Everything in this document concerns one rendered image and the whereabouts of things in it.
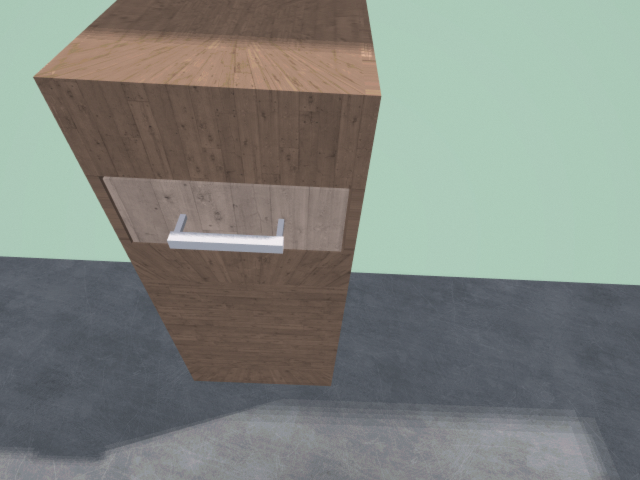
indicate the drawer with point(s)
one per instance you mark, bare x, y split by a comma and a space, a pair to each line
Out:
314, 217

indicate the handle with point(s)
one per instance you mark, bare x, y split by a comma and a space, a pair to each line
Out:
178, 239

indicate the cabinet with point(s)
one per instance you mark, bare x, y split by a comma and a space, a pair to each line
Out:
276, 92

